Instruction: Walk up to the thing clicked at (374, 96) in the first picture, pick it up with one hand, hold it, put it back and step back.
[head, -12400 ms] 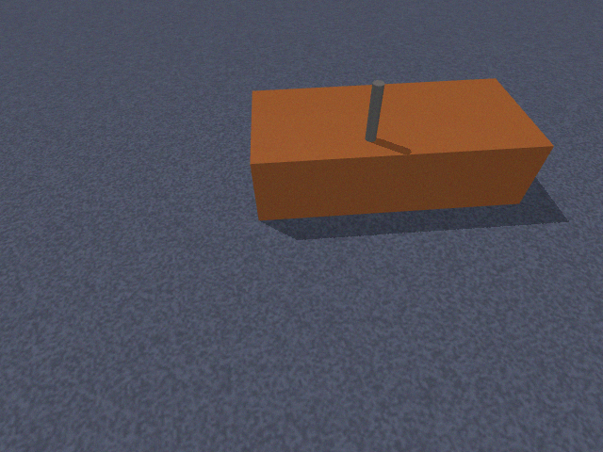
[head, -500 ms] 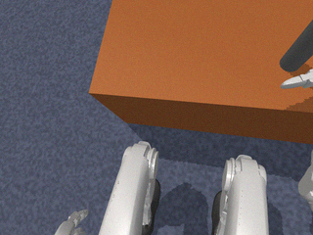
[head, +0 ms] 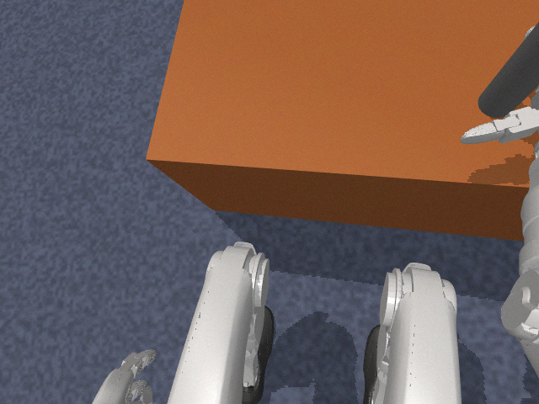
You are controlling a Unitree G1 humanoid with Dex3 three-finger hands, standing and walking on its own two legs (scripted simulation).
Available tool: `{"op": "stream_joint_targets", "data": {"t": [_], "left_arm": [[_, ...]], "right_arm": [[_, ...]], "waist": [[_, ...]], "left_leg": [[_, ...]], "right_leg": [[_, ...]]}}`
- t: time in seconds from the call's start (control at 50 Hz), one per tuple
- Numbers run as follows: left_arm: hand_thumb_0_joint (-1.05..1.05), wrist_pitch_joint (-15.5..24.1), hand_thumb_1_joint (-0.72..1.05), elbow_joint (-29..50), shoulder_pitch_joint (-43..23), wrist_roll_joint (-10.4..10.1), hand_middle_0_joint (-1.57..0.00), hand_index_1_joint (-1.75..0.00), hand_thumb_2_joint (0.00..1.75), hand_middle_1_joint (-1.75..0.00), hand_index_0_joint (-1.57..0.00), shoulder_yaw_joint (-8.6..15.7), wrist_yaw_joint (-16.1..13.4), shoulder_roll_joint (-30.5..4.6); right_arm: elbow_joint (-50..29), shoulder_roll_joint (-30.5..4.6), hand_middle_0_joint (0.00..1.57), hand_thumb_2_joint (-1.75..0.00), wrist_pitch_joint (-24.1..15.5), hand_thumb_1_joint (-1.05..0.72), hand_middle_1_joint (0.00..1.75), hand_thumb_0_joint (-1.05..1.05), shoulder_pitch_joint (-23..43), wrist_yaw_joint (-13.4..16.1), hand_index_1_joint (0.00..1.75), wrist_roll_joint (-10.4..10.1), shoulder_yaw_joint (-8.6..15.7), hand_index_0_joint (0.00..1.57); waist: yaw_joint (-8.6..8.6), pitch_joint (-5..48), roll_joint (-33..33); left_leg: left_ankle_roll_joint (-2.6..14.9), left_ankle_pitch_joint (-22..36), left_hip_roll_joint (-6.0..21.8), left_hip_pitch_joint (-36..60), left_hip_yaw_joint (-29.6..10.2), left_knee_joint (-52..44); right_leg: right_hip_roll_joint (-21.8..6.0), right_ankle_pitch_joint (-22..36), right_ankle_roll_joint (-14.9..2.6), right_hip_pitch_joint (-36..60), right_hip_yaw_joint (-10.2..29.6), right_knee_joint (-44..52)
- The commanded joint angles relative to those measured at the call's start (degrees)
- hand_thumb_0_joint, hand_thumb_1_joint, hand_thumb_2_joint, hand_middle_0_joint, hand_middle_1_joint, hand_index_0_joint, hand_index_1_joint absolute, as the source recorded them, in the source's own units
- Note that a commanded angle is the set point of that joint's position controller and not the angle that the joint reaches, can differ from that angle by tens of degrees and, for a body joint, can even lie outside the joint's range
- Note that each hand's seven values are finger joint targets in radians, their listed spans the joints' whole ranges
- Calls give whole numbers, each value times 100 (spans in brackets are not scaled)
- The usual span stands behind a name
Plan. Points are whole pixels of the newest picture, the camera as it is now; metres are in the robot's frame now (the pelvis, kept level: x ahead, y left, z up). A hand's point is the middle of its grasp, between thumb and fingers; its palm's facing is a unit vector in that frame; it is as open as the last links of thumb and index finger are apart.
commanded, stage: close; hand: right
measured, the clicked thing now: out of the picture +0.55 -0.24 +0.07
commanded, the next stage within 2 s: settle in 0.62 s
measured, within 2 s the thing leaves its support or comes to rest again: leaves its support in 0.96 s
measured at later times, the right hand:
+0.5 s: hand (510, 73) +0.54 -0.22 +0.02, palm faces +0.12 +0.99 -0.01, open 9.6 cm
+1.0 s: hand (517, 69) +0.54 -0.22 +0.03, palm faces +0.13 +0.99 -0.02, open 5.9 cm
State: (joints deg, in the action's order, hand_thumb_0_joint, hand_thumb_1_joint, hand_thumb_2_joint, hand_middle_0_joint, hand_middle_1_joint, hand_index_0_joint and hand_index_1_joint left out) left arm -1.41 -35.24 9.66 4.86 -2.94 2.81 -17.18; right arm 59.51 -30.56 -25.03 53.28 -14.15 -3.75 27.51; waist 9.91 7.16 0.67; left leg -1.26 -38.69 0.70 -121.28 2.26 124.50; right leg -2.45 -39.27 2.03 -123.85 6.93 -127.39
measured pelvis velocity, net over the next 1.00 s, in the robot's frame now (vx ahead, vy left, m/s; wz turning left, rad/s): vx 0.00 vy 0.00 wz -0.01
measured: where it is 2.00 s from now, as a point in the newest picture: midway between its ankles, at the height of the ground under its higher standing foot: (313, 384)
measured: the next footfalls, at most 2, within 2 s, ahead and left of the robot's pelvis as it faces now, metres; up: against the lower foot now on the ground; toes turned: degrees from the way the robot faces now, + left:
none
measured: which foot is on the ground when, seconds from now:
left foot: down 0.00-1.00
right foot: down 0.00-1.00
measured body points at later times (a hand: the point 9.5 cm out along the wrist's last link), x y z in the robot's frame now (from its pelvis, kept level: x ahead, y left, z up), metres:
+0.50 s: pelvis +0.00 +0.00 +0.00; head +0.22 -0.04 +0.39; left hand +0.07 +0.28 -0.11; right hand +0.53 -0.28 +0.02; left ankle +0.09 +0.13 -0.35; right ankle +0.08 -0.14 -0.35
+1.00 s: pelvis +0.00 +0.00 +0.01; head +0.22 -0.05 +0.40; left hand +0.07 +0.27 -0.11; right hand +0.53 -0.28 +0.03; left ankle +0.09 +0.13 -0.35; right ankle +0.08 -0.14 -0.35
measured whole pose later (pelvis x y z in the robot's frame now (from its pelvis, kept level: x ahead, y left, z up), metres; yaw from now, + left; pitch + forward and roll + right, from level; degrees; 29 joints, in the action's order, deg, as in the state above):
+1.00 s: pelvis +0.00 +0.00 +0.01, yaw +0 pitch +35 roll +5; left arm -3.3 -35.3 10.9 4.1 -2.5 2.6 -16.2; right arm 55.8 -29.5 -22.1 54.2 -9.6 -2.2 26.0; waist 10.4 7.0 1.0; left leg -1.7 -38.5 1.1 -119.5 1.8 122.4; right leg -2.2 -38.8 1.6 -122.4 6.2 -125.4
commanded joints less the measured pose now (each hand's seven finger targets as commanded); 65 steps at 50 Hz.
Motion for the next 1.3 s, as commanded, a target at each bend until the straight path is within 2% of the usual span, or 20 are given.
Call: {"op": "stream_joint_targets", "data": {"t": [0.0,0.08,0.18,0.24,0.3,0.32,0.42,0.48,0.64,0.7,0.72,0.76,0.84,0.94,1.02,1.04,1.1,1.16,1.24,1.28], "left_arm": [[0,66,88,171,1059,2,-20,-31,91,-30,-20,440,-59,-1202],[0,32,88,131,1125,33,-20,-31,91,-30,-20,423,-57,-1220],[0,-13,88,165,1168,22,-20,-31,91,-30,-20,418,-42,-1257],[0,-25,88,198,1147,7,-20,-30,92,-30,-19,416,-28,-1232],[0,-34,88,196,1241,-15,-20,-30,91,-30,-19,439,-36,-1238],[0,-39,88,191,1200,-21,-20,-30,92,-29,-19,436,-36,-1236],[0,-67,88,187,1265,-45,-19,-30,91,-29,-19,449,-63,-1195],[0,-54,87,147,1227,-38,-20,-30,92,-29,-19,416,-67,-1166],[0,-68,88,151,1255,3,-20,-30,90,-29,-19,431,-28,-1164],[0,-72,90,138,1258,23,-20,-29,89,-29,-20,427,-25,-1186],[0,-63,88,85,1217,28,-21,-31,91,-30,-21,417,-34,-1190],[0,-81,88,138,1246,24,-21,-31,91,-30,-21,432,-24,-1224],[0,-112,88,218,1204,-21,-21,-30,91,-30,-20,482,-39,-1208],[0,-112,90,204,1229,-89,-20,-30,90,-30,-20,544,-110,-1172],[0,-86,90,152,1194,-148,-20,-30,90,-30,-20,573,-173,-1125],[0,-85,89,165,1199,-174,-20,-30,90,-30,-20,596,-191,-1125],[0,-70,89,192,1190,-201,-20,-30,90,-30,-20,594,-215,-1063],[0,-54,89,174,1229,-247,-20,-30,90,-30,-20,605,-226,-1037],[0,-29,88,276,1202,-292,-20,-30,90,-29,-20,592,-226,-1019],[0,-23,88,273,1221,-303,-21,-30,90,-30,-20,595,-226,-1010]], "right_arm": [[-1338,-1446,43,-14,-431,40,26,0,2288,66,26,-71,147,41],[-1163,-1359,54,-20,-439,37,35,0,2383,119,35,46,31,52],[-1177,-1448,69,-30,-399,32,48,0,2464,190,48,59,69,67],[-1125,-1260,79,-36,-355,28,56,0,2412,223,56,53,-56,78],[-1390,-1461,92,-44,-336,22,68,0,2453,267,68,42,105,91],[-1209,-1279,95,-47,-306,18,70,0,2406,272,70,47,-29,93],[-1241,-1484,108,-62,-309,0,86,0,2273,312,86,-1,183,107],[-937,-1375,116,-70,-303,-12,93,0,2121,289,93,-16,161,114],[-1054,-1263,132,-86,-399,-36,109,0,2392,259,109,56,2,129],[-972,-1164,137,-101,-376,-46,121,0,2327,308,121,90,-82,135],[-833,-952,135,-109,-358,-47,129,0,2337,317,129,71,-167,135],[-1167,-1352,138,-125,-371,-56,141,0,2478,385,141,102,20,139],[-1588,-1375,141,-142,-298,-64,150,0,2607,417,150,104,-31,143],[-2066,-1441,148,-140,-165,-62,152,0,2734,494,152,55,24,149],[-2051,-1217,146,-136,-23,-56,149,0,2776,571,150,18,-130,148],[-1912,-1333,147,-135,10,-56,149,0,2558,598,149,32,-17,148],[-1747,-1240,146,-137,116,-57,150,0,2344,594,150,64,-104,148],[-1430,-1092,147,-137,213,-56,150,0,2258,511,151,11,-185,149],[-1378,-1208,148,-137,243,-56,151,0,2103,436,151,-56,-91,150],[-1520,-1092,147,-134,221,-56,149,0,2208,388,149,-89,-175,148]], "waist": [[72,4011,1038],[171,3841,1163],[141,3886,1259],[112,3906,1251],[77,4255,1235],[161,4007,1198],[119,4088,916],[194,3709,774],[199,3925,1042],[204,3839,1151],[257,3652,1145],[114,3839,1231],[70,4302,1280],[72,4591,1307],[137,4278,1292],[55,4273,1178],[65,4103,1037],[144,3795,818],[58,3764,667],[84,3876,796]], "left_leg": [[285,1236,-133,2396,242,-1351],[311,1155,-139,2111,331,-1254],[328,1063,-125,2085,342,-1260],[339,1055,-114,2106,331,-1256],[316,1250,-110,2361,309,-1301],[323,1161,-109,2221,330,-1298],[277,1233,-122,2601,230,-1495],[260,1200,-136,2523,224,-1526],[295,1283,-136,2426,258,-1428],[310,1296,-127,2310,298,-1353],[311,1251,-134,2079,334,-1329],[319,1191,-123,2253,290,-1358],[316,1110,-105,2571,263,-1475],[318,1274,-103,2733,260,-1618],[337,1169,-91,2611,232,-1804],[335,1098,-93,2708,207,-1900],[324,1173,-85,2857,171,-2058],[313,1098,-97,2917,154,-2284],[302,1037,-96,3158,91,-2511],[310,1226,-89,3204,110,-2510]], "right_leg": [[69,958,-346,2545,-446,1332],[74,920,-311,2625,-368,1399],[88,837,-295,2703,-357,1464],[95,834,-291,2685,-372,1484],[94,1042,-302,2822,-385,1466],[99,943,-303,2727,-371,1491],[90,931,-369,2517,-448,1412],[79,859,-394,2247,-457,1366],[65,1002,-345,2572,-414,1417],[67,1044,-312,2656,-390,1436],[61,1017,-302,2700,-357,1429],[79,934,-308,2648,-393,1474],[93,849,-304,2852,-430,1604],[84,1039,-298,3226,-413,1764],[87,928,-304,3317,-407,1988],[87,852,-318,3292,-428,2056],[80,918,-335,3253,-453,2158],[71,817,-369,3167,-433,2273],[74,770,-400,3135,-455,2421],[69,1002,-379,3431,-429,2519]]}}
